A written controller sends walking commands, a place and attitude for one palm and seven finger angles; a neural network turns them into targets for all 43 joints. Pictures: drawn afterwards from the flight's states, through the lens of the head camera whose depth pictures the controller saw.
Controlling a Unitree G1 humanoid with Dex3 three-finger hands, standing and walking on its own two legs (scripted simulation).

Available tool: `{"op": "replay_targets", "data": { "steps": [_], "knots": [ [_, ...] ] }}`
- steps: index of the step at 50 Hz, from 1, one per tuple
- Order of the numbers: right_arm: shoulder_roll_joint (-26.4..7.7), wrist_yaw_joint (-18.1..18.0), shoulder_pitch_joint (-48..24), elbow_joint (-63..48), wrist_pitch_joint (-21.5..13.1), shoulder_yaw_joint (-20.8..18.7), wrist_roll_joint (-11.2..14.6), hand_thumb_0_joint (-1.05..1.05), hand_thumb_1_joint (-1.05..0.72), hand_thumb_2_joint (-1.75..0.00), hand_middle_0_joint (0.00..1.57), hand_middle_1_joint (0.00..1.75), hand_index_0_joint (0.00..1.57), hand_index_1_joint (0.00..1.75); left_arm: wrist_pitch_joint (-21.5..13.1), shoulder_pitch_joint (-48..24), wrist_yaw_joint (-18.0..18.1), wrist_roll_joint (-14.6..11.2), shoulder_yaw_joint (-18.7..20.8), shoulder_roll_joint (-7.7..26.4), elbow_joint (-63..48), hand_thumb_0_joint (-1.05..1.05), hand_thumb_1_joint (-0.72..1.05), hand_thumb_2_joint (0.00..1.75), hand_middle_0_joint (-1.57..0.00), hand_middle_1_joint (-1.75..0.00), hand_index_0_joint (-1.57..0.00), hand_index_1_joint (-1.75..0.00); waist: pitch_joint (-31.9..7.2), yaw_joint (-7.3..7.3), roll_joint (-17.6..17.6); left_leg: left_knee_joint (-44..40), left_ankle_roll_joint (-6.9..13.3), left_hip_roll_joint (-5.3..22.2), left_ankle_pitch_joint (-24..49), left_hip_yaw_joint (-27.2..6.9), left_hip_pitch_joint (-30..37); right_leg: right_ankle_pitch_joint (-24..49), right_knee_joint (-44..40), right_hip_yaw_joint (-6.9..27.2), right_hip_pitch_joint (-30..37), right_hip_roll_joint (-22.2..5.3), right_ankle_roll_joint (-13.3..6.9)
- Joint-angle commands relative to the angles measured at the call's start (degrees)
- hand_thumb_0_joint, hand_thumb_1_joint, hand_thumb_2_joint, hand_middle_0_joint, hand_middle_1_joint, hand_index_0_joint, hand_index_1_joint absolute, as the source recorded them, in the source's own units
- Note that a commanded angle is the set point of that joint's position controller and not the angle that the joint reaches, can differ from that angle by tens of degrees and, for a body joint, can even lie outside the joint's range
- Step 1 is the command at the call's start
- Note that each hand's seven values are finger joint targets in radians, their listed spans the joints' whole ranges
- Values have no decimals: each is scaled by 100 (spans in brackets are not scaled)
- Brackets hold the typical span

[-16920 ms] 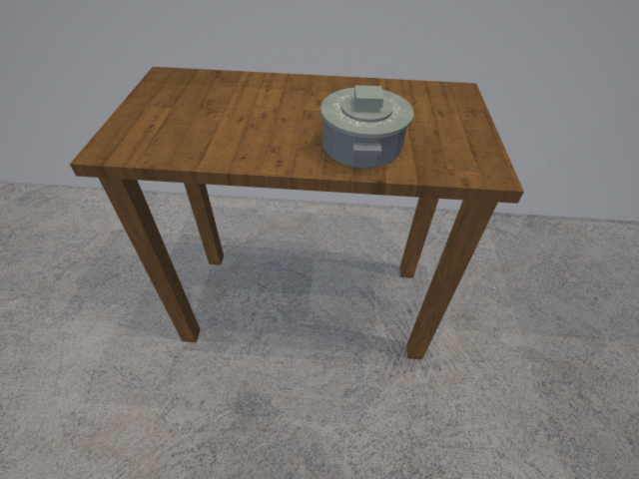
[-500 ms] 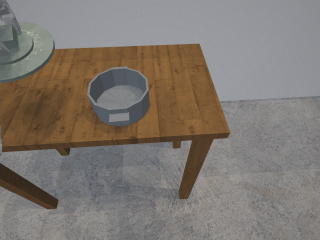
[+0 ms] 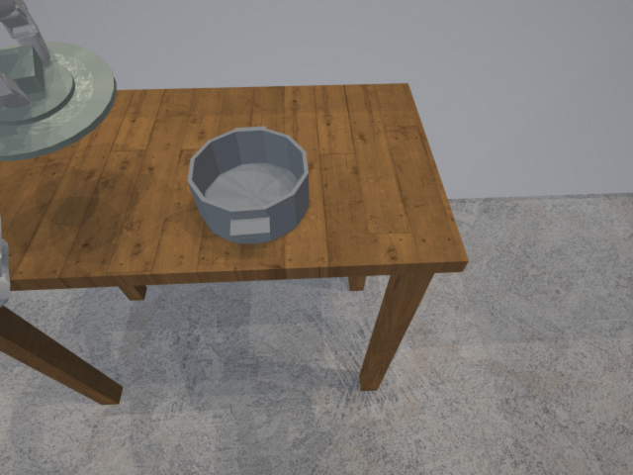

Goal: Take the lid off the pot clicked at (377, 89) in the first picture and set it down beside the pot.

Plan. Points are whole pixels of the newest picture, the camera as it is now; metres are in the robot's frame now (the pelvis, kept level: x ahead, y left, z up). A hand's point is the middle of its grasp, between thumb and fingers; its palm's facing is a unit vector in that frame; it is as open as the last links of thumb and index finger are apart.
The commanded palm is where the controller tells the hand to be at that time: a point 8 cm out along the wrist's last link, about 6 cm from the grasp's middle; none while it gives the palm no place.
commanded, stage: lower the lid onto the table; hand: left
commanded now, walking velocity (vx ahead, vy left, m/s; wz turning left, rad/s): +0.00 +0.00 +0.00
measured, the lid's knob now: (11, 72) +0.49 +0.31 +0.25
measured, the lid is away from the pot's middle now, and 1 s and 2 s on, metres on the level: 0.23 0.22 0.22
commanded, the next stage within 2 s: none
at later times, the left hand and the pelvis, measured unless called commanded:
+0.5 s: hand (21, 106) +0.46 +0.30 +0.22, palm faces -0.31 -0.14 -0.94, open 9.0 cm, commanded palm +0.47 +0.30 +0.29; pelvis +0.00 +0.00 +0.00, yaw -1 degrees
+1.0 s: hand (43, 132) +0.47 +0.30 +0.19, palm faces -0.36 -0.14 -0.92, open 9.0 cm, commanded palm +0.48 +0.30 +0.26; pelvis +0.00 +0.00 +0.00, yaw -1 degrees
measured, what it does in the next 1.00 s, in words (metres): stands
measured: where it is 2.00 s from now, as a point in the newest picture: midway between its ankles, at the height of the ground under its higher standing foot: outside the picture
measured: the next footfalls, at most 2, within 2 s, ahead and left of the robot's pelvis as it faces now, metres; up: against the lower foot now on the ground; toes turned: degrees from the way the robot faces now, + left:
none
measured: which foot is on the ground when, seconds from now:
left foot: down 0.00-1.00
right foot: down 0.00-1.00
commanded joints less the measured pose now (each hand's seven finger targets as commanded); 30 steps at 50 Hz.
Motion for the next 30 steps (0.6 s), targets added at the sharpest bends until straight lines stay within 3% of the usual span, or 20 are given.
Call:
{"op": "replay_targets", "data": {
  "steps": [1,3,4,5,7,8,10,12,14,15,18,19,20,21,22,24,25,28,29,30],
  "knots": [
    [-925,-12,132,-504,-151,-349,-60,0,-90,-90,20,30,20,30,21,-3407,349,149,242,1310,-1555,0,53,108,-67,-100,-67,-101,-2747,-44,644,211,-152,160,3522,-512,2638,1564,-112,26,-167,285,-252],
    [-923,-33,170,-477,-136,-328,-41,0,-90,-90,20,30,20,30,54,-3056,354,163,248,1285,-1026,0,53,108,-67,-100,-67,-101,-2345,-85,336,135,-118,147,2946,-479,2322,1306,-160,10,-216,296,-240],
    [-956,-48,202,-499,-147,-324,-14,0,-90,-90,20,30,20,30,31,-2919,349,85,149,1166,-1032,0,53,108,-67,-100,-67,-101,-2275,-101,389,94,-144,155,2946,-459,2297,1341,-188,-22,-215,289,-262],
    [-951,-60,176,-472,-133,-308,-40,0,-90,-90,20,30,20,30,42,-2958,378,159,386,1464,-911,0,53,108,-67,-100,-67,-101,-2292,-44,138,64,-76,131,2532,-426,2066,1275,-168,34,-37,284,-229],
    [-959,-104,146,-492,-143,-296,-23,0,-90,-90,20,30,20,30,18,-3100,413,159,474,1696,-967,0,53,108,-67,-100,-67,-101,-2345,-32,-2,-5,15,96,2013,-351,1857,1293,-169,80,173,252,-227],
    [-967,-124,114,-535,-160,-295,-31,0,-90,-90,20,30,20,30,-17,-3317,428,184,485,1798,-1188,0,53,108,-67,-100,-67,-101,-2538,-15,152,-15,32,75,1973,-319,1873,1355,-157,113,291,224,-231],
    [-931,-120,107,-546,-217,-314,-36,0,-90,-90,20,30,20,30,-116,-3747,471,155,381,1675,-1795,0,53,108,-67,-100,-67,-101,-3012,-25,689,110,-27,105,2718,-419,2408,1537,-99,123,189,232,-243],
    [-933,-123,198,-510,-254,-331,-42,0,-90,-90,20,30,20,30,-149,-3506,481,168,456,1693,-1552,0,53,108,-67,-100,-67,-101,-2804,-43,802,159,-78,140,2913,-479,2519,1381,-136,79,-53,275,-250],
    [-962,-129,248,-548,-280,-337,-31,0,-90,-90,20,30,20,30,-170,-3008,462,120,508,1668,-1326,0,53,108,-67,-100,-67,-101,-2611,-31,755,194,-102,140,3050,-447,2449,1447,-140,46,-79,293,-270],
    [-942,-129,232,-497,-241,-323,-40,0,-90,-90,20,30,20,30,-165,-2896,469,169,629,1781,-1097,0,53,108,-67,-100,-67,-101,-2512,-16,478,177,-63,136,2783,-425,2207,1417,-106,74,-1,292,-237],
    [-960,-129,227,-475,-204,-330,-19,0,-90,-90,20,30,20,30,-117,-2875,435,65,220,1297,-952,0,53,108,-67,-100,-67,-101,-2103,-103,347,34,-8,127,2047,-355,1943,1188,-187,49,-109,274,-237],
    [-983,-132,211,-525,-223,-336,11,0,-90,-90,20,30,20,30,-138,-2752,424,6,143,1190,-1027,0,53,108,-67,-100,-67,-101,-2098,-109,513,69,-41,151,2345,-357,2056,1278,-176,28,-163,270,-271],
    [-974,-120,227,-463,-194,-342,-22,0,-90,-90,20,30,20,30,-137,-2853,455,69,320,1394,-1129,0,53,108,-67,-100,-67,-101,-2321,-69,354,87,-30,145,2305,-390,2074,1265,-142,64,-73,279,-235],
    [-979,-131,213,-454,-197,-338,-10,0,-90,-90,20,30,20,30,-144,-2907,461,79,247,1345,-1040,0,53,108,-67,-100,-67,-101,-2180,-117,435,104,-6,135,2266,-372,2034,1263,-156,62,-179,284,-249],
    [-982,-131,238,-454,-202,-350,-15,0,-90,-90,20,30,20,30,-165,-3063,471,67,271,1396,-1337,0,53,108,-67,-100,-67,-101,-2447,-104,500,94,-8,140,2287,-388,2173,1289,-148,78,-105,279,-236],
    [-995,-159,255,-497,-259,-356,-18,0,-90,-90,20,30,20,30,-223,-2957,464,-11,258,1346,-1447,0,53,108,-67,-100,-67,-101,-2554,-112,678,192,-21,140,2731,-374,2383,1483,-133,59,-133,283,-262],
    [-985,-153,284,-449,-240,-356,-44,0,-90,-90,20,30,20,30,-249,-2957,503,81,645,1801,-1416,0,53,108,-67,-100,-67,-101,-2723,-43,516,212,-12,138,2695,-404,2307,1488,-91,99,19,291,-225],
    [-981,-180,284,-448,-241,-354,-15,0,-90,-90,20,30,20,30,-287,-2946,485,40,538,1707,-1290,0,53,108,-67,-100,-67,-101,-2599,-96,436,197,25,136,2545,-348,2190,1540,-98,90,17,270,-212],
    [-978,-184,260,-510,-261,-347,2,0,-90,-90,20,30,20,30,-308,-2761,459,-42,338,1440,-1303,0,53,108,-67,-100,-67,-101,-2566,-102,563,234,8,128,2777,-333,2249,1643,-93,67,-28,278,-235],
    [-996,-172,286,-425,-231,-352,-28,0,-90,-90,20,30,20,30,-313,-2760,501,41,689,1848,-1198,0,53,108,-67,-100,-67,-101,-2583,-49,434,252,19,138,2649,-336,2137,1625,-59,107,60,285,-207]
  ]
}}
